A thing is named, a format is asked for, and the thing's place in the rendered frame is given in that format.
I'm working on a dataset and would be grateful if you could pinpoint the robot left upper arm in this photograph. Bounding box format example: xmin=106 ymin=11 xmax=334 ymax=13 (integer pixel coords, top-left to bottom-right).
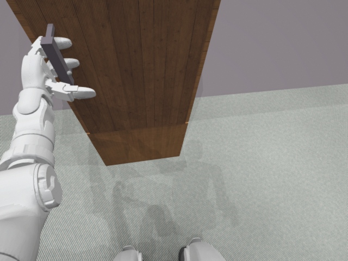
xmin=0 ymin=163 xmax=63 ymax=261

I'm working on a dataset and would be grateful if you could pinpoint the left robot shin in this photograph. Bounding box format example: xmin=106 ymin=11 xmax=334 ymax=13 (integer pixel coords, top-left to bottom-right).
xmin=122 ymin=246 xmax=135 ymax=251

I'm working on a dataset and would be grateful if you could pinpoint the handle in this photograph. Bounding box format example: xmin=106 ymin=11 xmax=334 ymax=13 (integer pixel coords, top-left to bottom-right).
xmin=40 ymin=24 xmax=74 ymax=85

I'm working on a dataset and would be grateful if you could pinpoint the left robot hand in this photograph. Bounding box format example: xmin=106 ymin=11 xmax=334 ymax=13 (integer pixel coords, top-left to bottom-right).
xmin=21 ymin=36 xmax=96 ymax=102

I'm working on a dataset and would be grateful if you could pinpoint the cupboard door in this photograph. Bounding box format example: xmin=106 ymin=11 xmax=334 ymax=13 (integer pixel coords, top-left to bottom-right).
xmin=14 ymin=0 xmax=215 ymax=134

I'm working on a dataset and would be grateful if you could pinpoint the robot left thigh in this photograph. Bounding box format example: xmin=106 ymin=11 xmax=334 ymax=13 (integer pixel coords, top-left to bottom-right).
xmin=113 ymin=250 xmax=143 ymax=261

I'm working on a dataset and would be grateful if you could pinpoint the left robot forearm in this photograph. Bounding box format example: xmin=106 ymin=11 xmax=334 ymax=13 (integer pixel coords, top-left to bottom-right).
xmin=0 ymin=88 xmax=55 ymax=171

